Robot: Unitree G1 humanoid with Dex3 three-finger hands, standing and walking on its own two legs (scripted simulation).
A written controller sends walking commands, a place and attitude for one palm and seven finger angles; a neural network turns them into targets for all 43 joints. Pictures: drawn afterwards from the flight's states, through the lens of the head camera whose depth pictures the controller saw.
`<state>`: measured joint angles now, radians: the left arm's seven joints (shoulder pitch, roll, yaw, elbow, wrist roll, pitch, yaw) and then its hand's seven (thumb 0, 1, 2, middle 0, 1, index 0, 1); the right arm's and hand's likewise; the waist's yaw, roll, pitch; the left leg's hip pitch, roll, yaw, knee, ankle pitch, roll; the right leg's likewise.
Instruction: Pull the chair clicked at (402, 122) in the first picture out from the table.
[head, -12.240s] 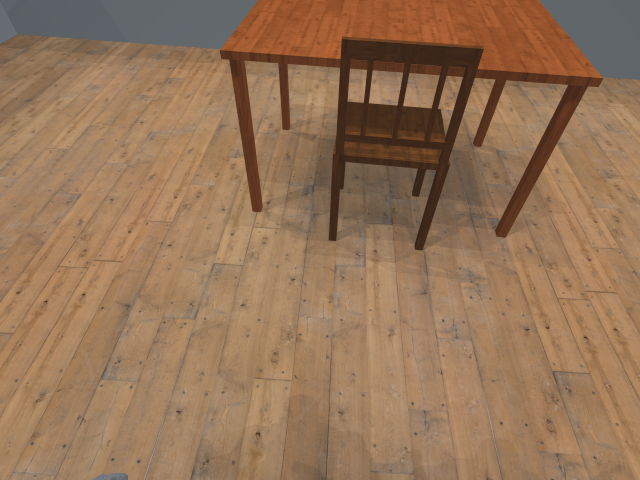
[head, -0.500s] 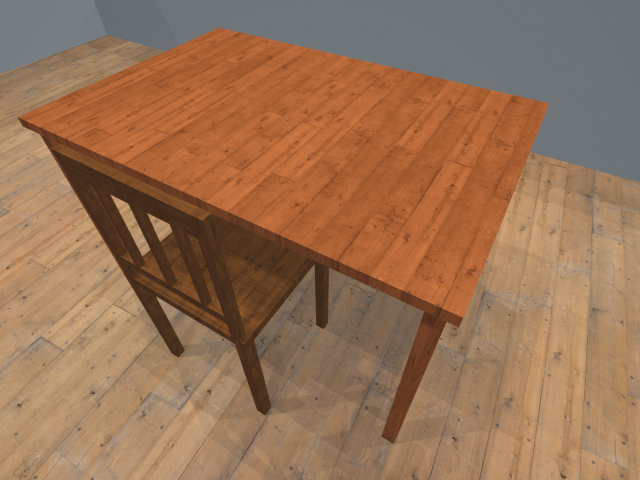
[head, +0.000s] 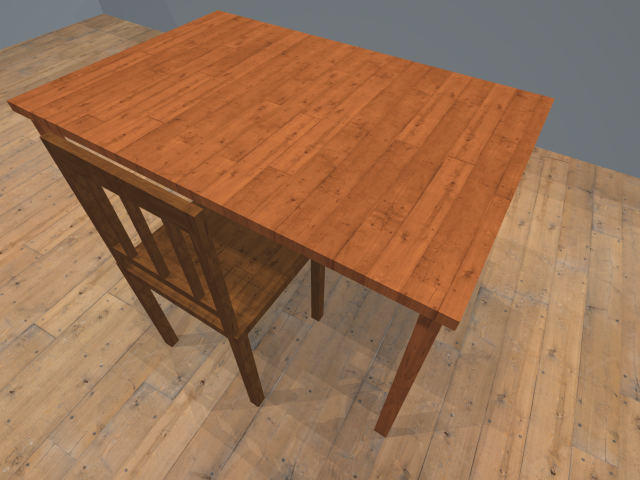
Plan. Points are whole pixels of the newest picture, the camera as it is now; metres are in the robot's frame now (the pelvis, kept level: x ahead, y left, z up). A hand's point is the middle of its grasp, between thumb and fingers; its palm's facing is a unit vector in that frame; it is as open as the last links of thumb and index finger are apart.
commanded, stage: look again from close up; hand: left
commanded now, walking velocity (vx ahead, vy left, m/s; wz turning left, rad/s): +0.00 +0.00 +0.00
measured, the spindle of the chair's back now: (147, 238) +0.56 +0.39 -0.12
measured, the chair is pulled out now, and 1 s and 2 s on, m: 0.00 0.00 0.00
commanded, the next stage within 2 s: shuffle to correct the standing spot in 0.14 s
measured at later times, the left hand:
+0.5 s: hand out of the picture +0.00 +0.17 -0.18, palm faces +0.02 -0.98 -0.19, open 7.4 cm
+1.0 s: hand out of the picture +0.10 +0.21 -0.17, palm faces -0.22 -0.93 -0.29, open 7.4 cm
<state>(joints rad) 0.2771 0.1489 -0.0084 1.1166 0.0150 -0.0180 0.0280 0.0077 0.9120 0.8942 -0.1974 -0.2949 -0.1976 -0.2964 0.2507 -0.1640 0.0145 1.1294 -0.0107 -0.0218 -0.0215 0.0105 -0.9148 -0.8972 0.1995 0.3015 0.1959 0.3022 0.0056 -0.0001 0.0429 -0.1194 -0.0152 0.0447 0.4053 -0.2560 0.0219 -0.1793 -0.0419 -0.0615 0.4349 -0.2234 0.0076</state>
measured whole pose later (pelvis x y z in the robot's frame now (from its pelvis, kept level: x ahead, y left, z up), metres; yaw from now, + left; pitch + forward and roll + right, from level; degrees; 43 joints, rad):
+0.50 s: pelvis -0.01 +0.00 -0.01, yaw -3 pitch -1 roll +0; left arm 0.30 0.14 0.03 1.06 0.02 0.00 0.03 0.01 0.91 0.89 -0.20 -0.30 -0.20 -0.30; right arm 0.27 -0.16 -0.02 1.08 -0.02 0.02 -0.02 0.01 -0.91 -0.90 0.20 0.30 0.20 0.30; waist 0.02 0.01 0.04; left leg -0.19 0.02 0.09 0.50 -0.30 -0.01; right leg -0.26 -0.01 -0.02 0.49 -0.23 -0.01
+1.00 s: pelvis -0.02 +0.05 -0.02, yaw -17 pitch +0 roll +1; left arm 0.21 0.15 0.06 0.91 0.04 0.01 0.04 0.01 0.91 0.89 -0.20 -0.29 -0.20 -0.30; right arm 0.23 -0.20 -0.05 0.95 -0.03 0.05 -0.01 0.01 -0.92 -0.90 0.20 0.30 0.20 0.30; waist 0.02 0.05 0.08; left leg -0.33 0.03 0.24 0.80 -0.46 0.02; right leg -0.31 -0.06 -0.11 0.66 -0.35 -0.03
